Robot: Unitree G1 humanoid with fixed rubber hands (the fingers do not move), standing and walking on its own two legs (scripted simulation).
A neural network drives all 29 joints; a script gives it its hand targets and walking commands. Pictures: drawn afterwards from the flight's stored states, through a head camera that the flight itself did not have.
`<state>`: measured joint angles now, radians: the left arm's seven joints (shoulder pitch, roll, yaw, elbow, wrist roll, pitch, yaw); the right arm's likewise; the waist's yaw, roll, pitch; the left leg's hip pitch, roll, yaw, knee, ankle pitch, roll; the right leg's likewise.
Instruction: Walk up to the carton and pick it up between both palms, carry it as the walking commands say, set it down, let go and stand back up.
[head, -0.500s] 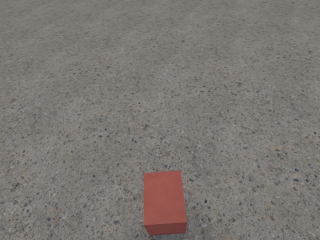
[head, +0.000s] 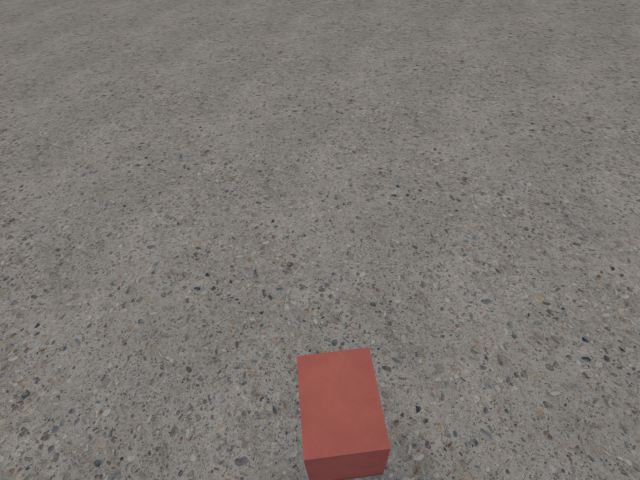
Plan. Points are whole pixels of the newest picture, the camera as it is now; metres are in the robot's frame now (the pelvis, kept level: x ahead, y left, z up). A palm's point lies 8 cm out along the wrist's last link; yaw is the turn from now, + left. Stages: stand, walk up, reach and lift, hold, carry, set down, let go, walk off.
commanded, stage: stand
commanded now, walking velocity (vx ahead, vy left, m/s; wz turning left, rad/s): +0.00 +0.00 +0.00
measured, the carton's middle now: (340, 415) +0.43 +0.00 -0.65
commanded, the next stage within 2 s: reach and lift in 0.10 s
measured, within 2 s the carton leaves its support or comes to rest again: neither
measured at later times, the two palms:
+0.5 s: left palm out of the picture +0.12 +0.23 -0.14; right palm out of the picture +0.11 -0.22 -0.14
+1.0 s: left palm (207, 469) +0.21 +0.21 -0.18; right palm (498, 456) +0.21 -0.23 -0.18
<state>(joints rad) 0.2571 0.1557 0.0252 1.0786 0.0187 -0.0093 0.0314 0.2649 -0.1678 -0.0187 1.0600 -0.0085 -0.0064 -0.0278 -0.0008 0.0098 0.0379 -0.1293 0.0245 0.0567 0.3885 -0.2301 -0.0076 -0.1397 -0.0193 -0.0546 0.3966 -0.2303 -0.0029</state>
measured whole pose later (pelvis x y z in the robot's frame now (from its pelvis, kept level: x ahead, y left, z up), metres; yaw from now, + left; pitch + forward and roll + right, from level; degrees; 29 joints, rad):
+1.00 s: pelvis -0.08 +0.00 -0.08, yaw +0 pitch +18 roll +1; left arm -0.29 0.11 0.14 0.51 0.01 0.44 0.06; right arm -0.32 -0.22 -0.15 0.59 -0.01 0.41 0.08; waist -0.01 0.00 0.03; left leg -0.96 0.00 0.03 1.01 -0.37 0.00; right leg -0.97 -0.02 0.00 1.02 -0.37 0.00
